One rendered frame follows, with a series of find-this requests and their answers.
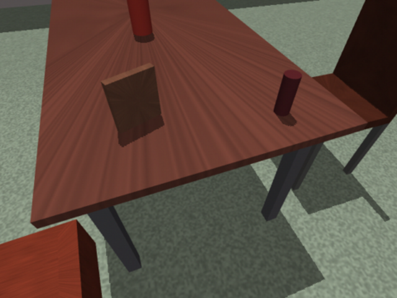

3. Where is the chair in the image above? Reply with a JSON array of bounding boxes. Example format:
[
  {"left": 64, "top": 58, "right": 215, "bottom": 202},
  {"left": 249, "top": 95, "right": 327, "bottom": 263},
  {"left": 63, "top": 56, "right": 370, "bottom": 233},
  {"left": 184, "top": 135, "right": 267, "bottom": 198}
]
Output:
[{"left": 292, "top": 0, "right": 397, "bottom": 190}]

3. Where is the table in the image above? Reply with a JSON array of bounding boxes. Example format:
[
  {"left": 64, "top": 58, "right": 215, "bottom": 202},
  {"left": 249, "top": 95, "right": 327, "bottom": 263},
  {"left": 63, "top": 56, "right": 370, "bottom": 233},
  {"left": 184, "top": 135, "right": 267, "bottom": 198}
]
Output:
[{"left": 30, "top": 0, "right": 368, "bottom": 272}]

